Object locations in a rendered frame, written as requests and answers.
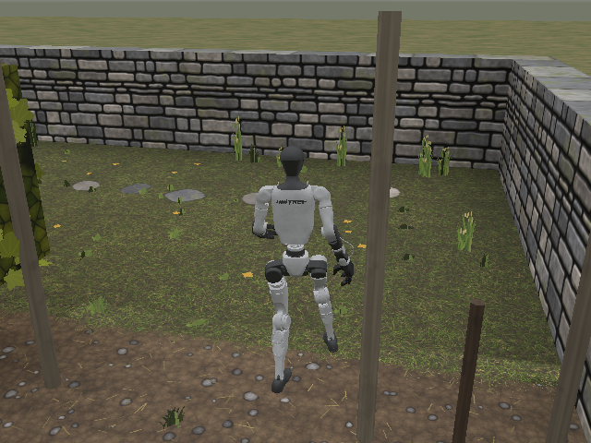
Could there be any robot right forearm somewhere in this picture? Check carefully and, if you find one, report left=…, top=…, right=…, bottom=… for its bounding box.
left=328, top=224, right=350, bottom=266

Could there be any left robot hand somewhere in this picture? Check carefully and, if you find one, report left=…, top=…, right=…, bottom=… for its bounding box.
left=258, top=224, right=278, bottom=239

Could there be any right robot hand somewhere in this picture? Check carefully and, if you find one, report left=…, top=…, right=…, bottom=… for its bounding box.
left=332, top=260, right=354, bottom=286

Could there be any humanoid robot torso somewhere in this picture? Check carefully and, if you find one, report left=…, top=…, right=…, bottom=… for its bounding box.
left=271, top=181, right=315, bottom=277

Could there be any robot left forearm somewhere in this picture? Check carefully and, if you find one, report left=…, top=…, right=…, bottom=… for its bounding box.
left=252, top=221, right=267, bottom=237

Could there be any left robot upper arm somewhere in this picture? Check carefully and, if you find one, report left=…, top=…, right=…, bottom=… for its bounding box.
left=253, top=186, right=274, bottom=233

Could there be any right robot upper arm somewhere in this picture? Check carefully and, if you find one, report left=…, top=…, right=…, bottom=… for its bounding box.
left=311, top=186, right=335, bottom=238

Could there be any robot right thigh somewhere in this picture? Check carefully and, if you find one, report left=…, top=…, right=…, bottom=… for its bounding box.
left=308, top=255, right=328, bottom=305

